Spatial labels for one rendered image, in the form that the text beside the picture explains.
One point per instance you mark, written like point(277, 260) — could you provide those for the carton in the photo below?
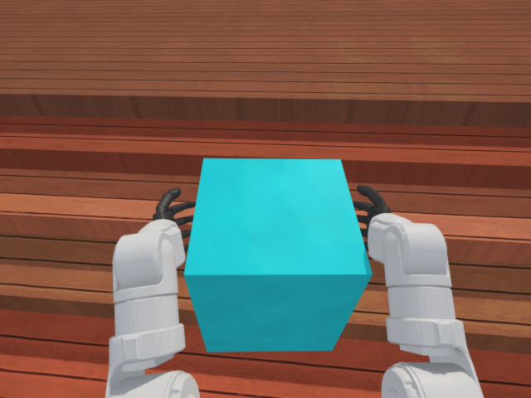
point(276, 260)

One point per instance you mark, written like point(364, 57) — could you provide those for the robot right hand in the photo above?
point(379, 208)

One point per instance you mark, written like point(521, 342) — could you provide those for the right robot upper arm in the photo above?
point(428, 380)

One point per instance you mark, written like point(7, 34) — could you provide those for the left robot upper arm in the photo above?
point(169, 384)

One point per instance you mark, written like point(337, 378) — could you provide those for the right robot forearm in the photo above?
point(422, 315)

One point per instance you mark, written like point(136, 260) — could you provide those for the robot left hand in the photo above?
point(163, 211)

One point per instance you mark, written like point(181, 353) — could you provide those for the left robot forearm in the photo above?
point(147, 328)

